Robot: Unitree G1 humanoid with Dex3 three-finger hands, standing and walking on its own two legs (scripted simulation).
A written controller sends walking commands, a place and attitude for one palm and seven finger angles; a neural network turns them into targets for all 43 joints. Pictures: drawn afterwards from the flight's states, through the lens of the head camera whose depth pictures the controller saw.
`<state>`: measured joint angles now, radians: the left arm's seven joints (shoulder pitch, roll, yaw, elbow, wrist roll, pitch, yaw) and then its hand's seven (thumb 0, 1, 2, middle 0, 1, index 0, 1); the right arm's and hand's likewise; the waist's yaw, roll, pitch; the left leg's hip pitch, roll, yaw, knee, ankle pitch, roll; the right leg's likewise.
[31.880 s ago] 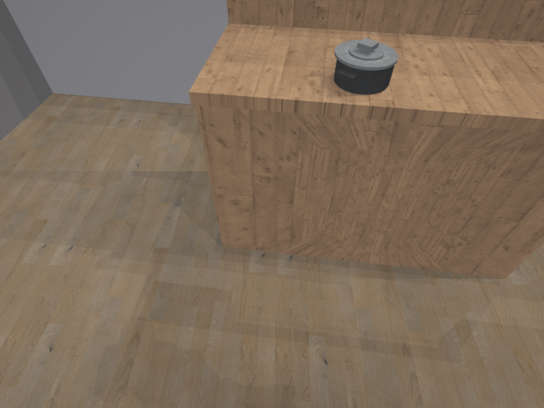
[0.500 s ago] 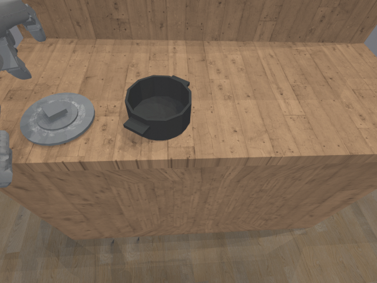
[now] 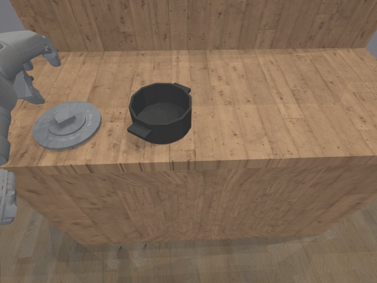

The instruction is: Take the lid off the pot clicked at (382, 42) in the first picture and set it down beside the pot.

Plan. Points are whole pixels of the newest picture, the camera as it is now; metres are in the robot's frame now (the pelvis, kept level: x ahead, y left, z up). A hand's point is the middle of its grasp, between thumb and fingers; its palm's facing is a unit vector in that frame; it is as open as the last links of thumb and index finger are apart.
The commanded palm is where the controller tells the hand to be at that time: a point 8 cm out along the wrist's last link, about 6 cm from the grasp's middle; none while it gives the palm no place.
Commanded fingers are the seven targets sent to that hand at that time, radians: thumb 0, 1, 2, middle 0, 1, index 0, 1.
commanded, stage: draw the hand back to the body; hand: left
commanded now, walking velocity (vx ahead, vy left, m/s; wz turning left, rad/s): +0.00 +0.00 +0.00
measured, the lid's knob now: (64, 116) +0.51 +0.30 +0.06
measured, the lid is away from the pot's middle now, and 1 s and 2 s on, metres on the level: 0.25 0.25 0.25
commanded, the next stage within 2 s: step back with the hand held close in 1.88 s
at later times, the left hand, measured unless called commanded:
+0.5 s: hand (41, 69) +0.40 +0.22 +0.27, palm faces +0.38 -0.90 -0.22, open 10.5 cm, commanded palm +0.34 +0.26 +0.26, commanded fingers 0.00 0.27 0.86 -0.35 -0.55 -0.35 -0.55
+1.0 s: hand (34, 120) +0.30 +0.19 +0.26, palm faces +0.46 -0.87 -0.21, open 8.2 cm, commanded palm +0.25 +0.23 +0.25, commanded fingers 0.00 0.90 0.90 -0.20 -0.30 -0.20 -0.30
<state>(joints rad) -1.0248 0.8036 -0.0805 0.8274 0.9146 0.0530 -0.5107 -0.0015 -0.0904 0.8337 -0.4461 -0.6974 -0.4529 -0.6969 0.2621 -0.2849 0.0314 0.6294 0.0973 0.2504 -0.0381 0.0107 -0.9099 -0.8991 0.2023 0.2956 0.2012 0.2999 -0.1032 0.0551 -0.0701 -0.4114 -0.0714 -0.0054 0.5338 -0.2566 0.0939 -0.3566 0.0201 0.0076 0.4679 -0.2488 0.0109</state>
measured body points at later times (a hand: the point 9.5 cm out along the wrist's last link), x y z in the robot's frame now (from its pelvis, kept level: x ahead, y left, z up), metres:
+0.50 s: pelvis +0.01 -0.04 +0.01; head +0.01 -0.05 +0.46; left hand +0.37 +0.26 +0.28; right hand +0.15 -0.28 -0.09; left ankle +0.00 +0.06 -0.73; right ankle -0.01 -0.13 -0.73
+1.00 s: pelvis +0.00 -0.08 +0.01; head -0.02 -0.10 +0.46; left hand +0.27 +0.24 +0.27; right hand +0.19 -0.30 -0.08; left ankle +0.00 +0.06 -0.73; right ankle -0.01 -0.13 -0.73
